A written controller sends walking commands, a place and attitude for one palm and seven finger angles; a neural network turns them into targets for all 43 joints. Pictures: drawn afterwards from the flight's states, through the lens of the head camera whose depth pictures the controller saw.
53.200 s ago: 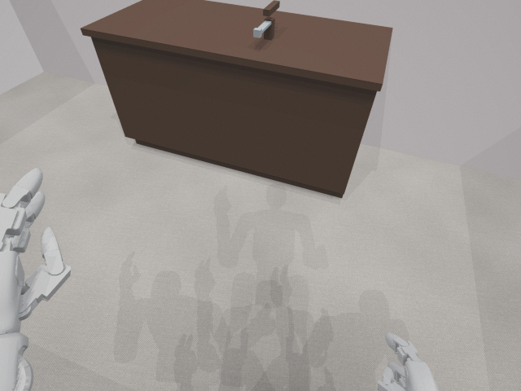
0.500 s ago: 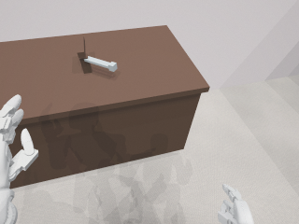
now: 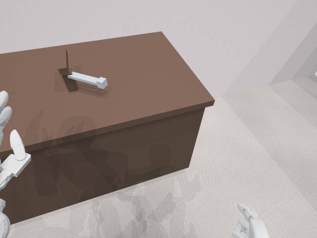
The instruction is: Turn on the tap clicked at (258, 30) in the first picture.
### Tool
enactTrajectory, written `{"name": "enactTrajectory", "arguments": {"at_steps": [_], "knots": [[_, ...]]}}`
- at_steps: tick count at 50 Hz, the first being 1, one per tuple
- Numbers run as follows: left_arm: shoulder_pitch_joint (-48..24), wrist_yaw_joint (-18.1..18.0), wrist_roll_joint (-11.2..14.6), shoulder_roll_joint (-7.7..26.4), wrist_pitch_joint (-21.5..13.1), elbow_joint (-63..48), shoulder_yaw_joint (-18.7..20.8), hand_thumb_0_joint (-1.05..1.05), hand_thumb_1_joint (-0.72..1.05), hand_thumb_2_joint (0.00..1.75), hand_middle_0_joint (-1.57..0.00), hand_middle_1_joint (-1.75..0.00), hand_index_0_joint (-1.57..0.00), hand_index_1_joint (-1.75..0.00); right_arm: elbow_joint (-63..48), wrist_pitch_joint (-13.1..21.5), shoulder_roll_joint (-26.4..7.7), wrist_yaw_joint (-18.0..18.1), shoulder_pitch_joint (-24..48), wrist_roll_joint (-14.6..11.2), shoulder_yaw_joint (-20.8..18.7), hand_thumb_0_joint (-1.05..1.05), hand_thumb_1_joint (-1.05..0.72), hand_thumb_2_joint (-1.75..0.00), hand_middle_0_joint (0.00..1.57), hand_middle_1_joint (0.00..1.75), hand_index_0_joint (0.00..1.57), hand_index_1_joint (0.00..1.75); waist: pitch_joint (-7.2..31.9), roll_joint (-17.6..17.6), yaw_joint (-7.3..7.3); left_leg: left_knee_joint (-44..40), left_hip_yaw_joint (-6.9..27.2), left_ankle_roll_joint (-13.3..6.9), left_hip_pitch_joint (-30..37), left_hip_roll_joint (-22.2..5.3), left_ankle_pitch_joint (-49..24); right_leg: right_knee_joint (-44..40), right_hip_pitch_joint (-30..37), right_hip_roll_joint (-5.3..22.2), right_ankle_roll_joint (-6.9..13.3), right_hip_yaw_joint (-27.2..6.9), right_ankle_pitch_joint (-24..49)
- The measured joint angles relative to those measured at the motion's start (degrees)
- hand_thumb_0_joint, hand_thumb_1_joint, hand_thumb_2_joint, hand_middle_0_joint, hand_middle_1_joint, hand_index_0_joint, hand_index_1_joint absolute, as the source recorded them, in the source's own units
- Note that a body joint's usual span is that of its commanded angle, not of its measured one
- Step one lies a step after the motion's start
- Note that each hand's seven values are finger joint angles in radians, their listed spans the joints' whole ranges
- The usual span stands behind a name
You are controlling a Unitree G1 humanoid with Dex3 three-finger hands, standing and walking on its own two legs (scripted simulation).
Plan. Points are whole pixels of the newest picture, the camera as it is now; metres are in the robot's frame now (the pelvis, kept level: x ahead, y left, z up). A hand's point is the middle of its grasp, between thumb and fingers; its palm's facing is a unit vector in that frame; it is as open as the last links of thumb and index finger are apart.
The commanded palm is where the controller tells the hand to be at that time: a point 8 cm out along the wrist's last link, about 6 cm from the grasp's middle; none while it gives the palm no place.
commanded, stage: take the last steps up to it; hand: left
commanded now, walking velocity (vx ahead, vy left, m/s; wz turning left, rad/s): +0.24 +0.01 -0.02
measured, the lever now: (102, 83) +0.60 +0.24 +0.04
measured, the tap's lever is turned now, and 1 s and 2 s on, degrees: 51 51 51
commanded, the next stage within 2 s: come to a stop and stand still in 0.32 s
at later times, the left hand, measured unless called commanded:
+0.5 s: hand (76, 102) +0.34 +0.20 +0.19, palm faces +0.41 -0.81 -0.43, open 7.4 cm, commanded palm +0.29 +0.24 +0.20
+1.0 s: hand (79, 98) +0.37 +0.21 +0.18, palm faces +0.36 -0.83 -0.44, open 7.4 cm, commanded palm +0.32 +0.24 +0.20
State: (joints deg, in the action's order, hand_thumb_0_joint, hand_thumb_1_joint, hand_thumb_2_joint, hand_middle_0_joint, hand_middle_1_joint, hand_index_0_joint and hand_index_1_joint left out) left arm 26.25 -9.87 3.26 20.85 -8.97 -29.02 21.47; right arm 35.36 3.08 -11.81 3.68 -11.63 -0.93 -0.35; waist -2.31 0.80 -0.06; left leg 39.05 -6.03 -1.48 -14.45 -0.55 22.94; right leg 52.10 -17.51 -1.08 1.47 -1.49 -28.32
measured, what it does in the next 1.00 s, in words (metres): walks ahead: right foot, then left foot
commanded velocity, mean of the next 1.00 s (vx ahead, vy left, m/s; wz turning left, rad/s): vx -0.01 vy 0.02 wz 0.01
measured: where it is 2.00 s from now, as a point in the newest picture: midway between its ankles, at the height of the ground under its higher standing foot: outside the picture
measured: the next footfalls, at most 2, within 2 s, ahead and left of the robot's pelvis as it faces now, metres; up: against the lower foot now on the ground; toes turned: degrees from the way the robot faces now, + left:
right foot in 0.22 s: +0.21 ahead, -0.10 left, +0.00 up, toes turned -3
left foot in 0.46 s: +0.21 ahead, +0.11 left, +0.00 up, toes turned +1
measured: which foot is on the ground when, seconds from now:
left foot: down 0.00-0.22, up 0.24-0.44, down 0.46-1.00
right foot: up 0.00-0.20, down 0.22-1.00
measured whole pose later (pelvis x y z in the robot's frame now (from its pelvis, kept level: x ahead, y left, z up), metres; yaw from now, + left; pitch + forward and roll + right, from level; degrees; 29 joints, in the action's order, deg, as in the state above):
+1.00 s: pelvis +0.15 -0.03 +0.02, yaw -2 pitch +0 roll +0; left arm 28.1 -8.7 4.1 21.0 -4.5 -28.1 18.4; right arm 32.8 2.6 -12.8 5.7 -7.9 -0.4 -0.4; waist -3.0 -3.2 1.2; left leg 26.1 -3.9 2.0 -13.6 -4.4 12.3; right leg 24.7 -11.3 -1.0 1.8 4.6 -13.5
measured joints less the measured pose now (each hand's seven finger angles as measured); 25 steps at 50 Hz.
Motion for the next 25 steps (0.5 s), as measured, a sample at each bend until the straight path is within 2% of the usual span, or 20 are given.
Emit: {"name": "enactTrajectory", "arguments": {"at_steps": [2,4,7,10,11,12,14,16,18,21,23,24,25], "knots": [[-1.07,0.15,-0.33,0.71,0.79,1.8,0.23,0.01,0.89,0.9,-0.21,-0.3,-0.21,-0.3,0.52,0.9,0.91,0.1,-0.31,0.01,0.06,0.01,-0.91,-0.9,0.2,0.3,0.2,0.3,0.22,-0.15,-0.75,-2.25,-0.07,-0.09,1.69,0.3,0.02,7.17,-4.1,0.56,-0.42,0.97,-0.51],[-1.79,0.44,-0.57,1.1,1.45,2.56,0.15,0.01,0.89,0.9,-0.21,-0.3,-0.21,-0.3,1.11,1.73,1.68,-0.26,-0.85,-0.14,0.52,0.01,-0.91,-0.9,0.2,0.3,0.2,0.3,0.25,-0.59,-1.17,-5.58,0.23,0.32,3.69,0.02,-1.1,7.26,-7.15,1.54,-0.9,2.52,1.73],[-0.22,0.9,-0.57,1.12,1.73,1.38,0.15,0.02,0.89,0.9,-0.21,-0.3,-0.21,-0.3,0.76,2.81,2.28,-0.71,-2.0,-0.07,1.32,0.01,-0.91,-0.9,0.2,0.3,0.2,0.3,-0.13,-1.77,-1.44,-9.6,0.15,1.17,6.73,-1.05,-1.81,-1.96,-8.7,3.06,-1.28,5.1,7.27],[2.15,1.28,-0.51,1.85,1.2,0.18,0.28,0.01,0.89,0.9,-0.21,-0.3,-0.21,-0.3,-0.42,3.67,2.27,-0.64,-3.21,0.18,1.56,0.01,-0.91,-0.9,0.2,0.3,0.2,0.3,-1.15,-3.52,-1.7,-8.85,0.46,2.49,8.52,-2.67,0.21,-14.81,-5.79,2.87,-1.16,7.48,12.01],[2.51,1.33,-0.6,2.78,1.04,-0.21,0.46,0.01,0.89,0.9,-0.21,-0.3,-0.21,-0.3,-0.86,3.74,2.27,-0.55,-3.6,0.2,1.51,0.01,-0.91,-0.9,0.2,0.3,0.2,0.3,-1.43,-3.64,-2.01,-5.58,0.88,2.37,7.63,-3.06,1.94,-18.55,-4.09,2.68,-0.45,7.69,14.19],[2.17,1.42,-0.77,3.27,0.85,-0.39,0.51,0.01,0.89,0.9,-0.21,-0.3,-0.21,-0.3,-0.73,3.57,2.07,-0.54,-3.27,0.16,1.28,0.01,-0.91,-0.9,0.2,0.3,0.2,0.3,-2.05,-3.81,-1.99,0.2,1.12,1.64,5.45,-3.68,3.38,-18.23,-4.03,2.58,0.47,8.18,17.91],[0.71,2.02,-0.56,2.13,0.51,-0.22,-0.08,0.01,0.89,0.9,-0.22,-0.3,-0.21,-0.3,0.9,2.79,0.96,-0.83,-1.35,0.12,0.44,0.01,-0.91,-0.9,0.21,0.3,0.2,0.3,-3.37,-4.49,-1.46,14.59,3.9,0.96,-0.67,-3.3,5.68,-14.89,-4.35,2.1,1.76,8.88,15.78],[0.7,2.38,-0.56,0.64,0.4,-0.66,-0.3,0.01,0.89,0.9,-0.22,-0.3,-0.21,-0.3,1.95,1.97,-0.02,-1.11,0.1,0.07,-0.26,0.01,-0.91,-0.9,0.2,0.3,0.2,0.3,-3.84,-3.91,-0.74,21.53,4.66,1.07,-5.31,-2.42,6.39,-14.99,-3.43,1.97,2.15,8.34,13.7],[1.71,2.11,-0.72,-0.14,0.18,-1.7,-0.06,0.01,0.89,0.9,-0.22,-0.3,-0.21,-0.3,1.89,1.34,-0.61,-0.9,0.98,0.18,-0.62,0.01,-0.91,-0.9,0.2,0.3,0.2,0.3,-3.98,-2.61,-0.5,18.59,3.65,1.08,-7.23,-2.56,5.3,-16.19,-2.07,2.26,1.98,7.62,13.33],[3.04,1.3,-0.42,-0.3,-0.16,-3.42,0.15,0.01,0.88,0.9,-0.22,-0.3,-0.21,-0.3,0.76,1.29,-1.42,-0.21,1.31,0.52,-1.0,0.01,-0.91,-0.9,0.2,0.3,0.2,0.3,-3.72,-0.99,-0.71,4.9,1.42,0.93,-5.65,-2.74,-1.03,-16.74,0.1,2.91,1.67,7.24,12.34],[3.41,0.98,-0.07,-0.07,-0.49,-4.18,0.11,0.01,0.88,0.9,-0.22,-0.3,-0.21,-0.3,-0.66,1.52,-2.49,0.32,0.97,0.44,-1.5,0.01,-0.91,-0.9,0.2,0.3,0.2,0.3,-2.97,-1.73,-0.71,-3.79,1.72,0.29,-3.25,-2.89,-4.78,-14.96,0.78,2.4,1.27,7.63,10.34],[3.07,0.88,-0.02,0.14,-0.62,-4.01,0.13,0.01,0.88,0.9,-0.22,-0.3,-0.21,-0.3,-0.96,1.63,-2.78,0.6,1.05,0.3,-1.91,0.01,-0.91,-0.9,0.2,0.3,0.2,0.3,-2.67,-2.17,-0.48,-4.1,2.11,0.8,-2.92,-3.24,-8.07,-13.72,0.96,2.05,1.09,7.69,9.14],[2.32,0.81,0.02,0.33,-0.61,-3.16,0.09,0.01,0.88,0.9,-0.22,-0.3,-0.21,-0.3,-0.81,1.58,-2.62,0.84,1.23,0.05,-2.22,0.01,-0.91,-0.9,0.2,0.3,0.2,0.3,-2.38,-2.0,-0.12,-3.06,1.99,1.67,-2.63,-3.28,-8.17,-13.0,1.45,2.11,0.86,7.44,8.14]]}}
